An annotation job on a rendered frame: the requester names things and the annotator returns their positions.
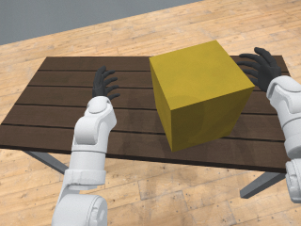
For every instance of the robot right hand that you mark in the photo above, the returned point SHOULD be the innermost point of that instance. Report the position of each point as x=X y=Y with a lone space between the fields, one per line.
x=266 y=68

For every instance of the robot right upper arm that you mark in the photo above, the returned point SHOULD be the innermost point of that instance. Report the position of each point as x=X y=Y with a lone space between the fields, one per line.
x=293 y=179

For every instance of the table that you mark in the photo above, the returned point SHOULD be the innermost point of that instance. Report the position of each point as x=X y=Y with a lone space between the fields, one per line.
x=43 y=119

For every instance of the robot right forearm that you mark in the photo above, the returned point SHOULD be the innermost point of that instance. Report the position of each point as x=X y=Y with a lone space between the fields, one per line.
x=284 y=94

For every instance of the carton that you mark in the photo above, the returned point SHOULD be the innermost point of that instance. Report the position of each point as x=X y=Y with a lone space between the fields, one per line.
x=199 y=93

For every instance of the robot left upper arm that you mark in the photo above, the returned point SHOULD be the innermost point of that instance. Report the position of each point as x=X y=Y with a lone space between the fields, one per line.
x=81 y=210

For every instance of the robot left hand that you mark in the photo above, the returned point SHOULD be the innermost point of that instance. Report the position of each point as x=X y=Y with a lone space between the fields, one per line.
x=99 y=84

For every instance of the robot left forearm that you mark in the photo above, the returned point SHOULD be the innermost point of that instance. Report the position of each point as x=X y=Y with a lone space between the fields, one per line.
x=89 y=148

